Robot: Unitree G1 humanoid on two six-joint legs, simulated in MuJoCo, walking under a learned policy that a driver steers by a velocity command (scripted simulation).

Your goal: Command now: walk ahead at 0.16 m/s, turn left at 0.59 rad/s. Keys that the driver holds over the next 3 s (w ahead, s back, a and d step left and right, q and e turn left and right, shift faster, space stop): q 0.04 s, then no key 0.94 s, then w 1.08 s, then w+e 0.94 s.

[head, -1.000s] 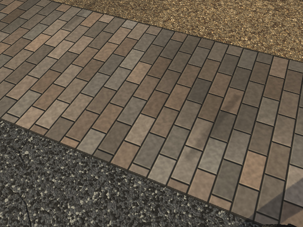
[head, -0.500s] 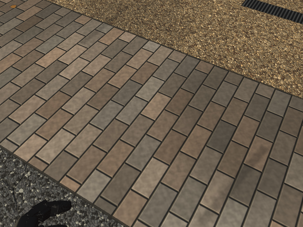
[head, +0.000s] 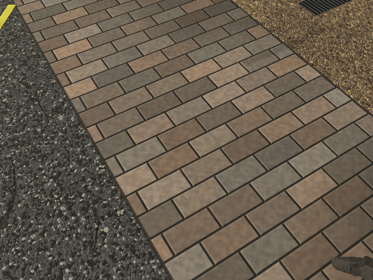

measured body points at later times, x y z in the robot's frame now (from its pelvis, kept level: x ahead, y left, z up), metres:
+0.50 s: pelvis +0.10 -0.02 +0.01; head +0.11 -0.03 +0.46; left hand +0.18 +0.25 -0.10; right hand +0.28 -0.25 -0.10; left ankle +0.13 +0.09 -0.72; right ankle +0.13 -0.15 -0.73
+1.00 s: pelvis +0.14 -0.04 +0.01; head +0.14 -0.04 +0.46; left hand +0.21 +0.22 -0.12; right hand +0.27 -0.29 -0.12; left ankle +0.13 +0.09 -0.72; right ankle +0.13 -0.15 -0.72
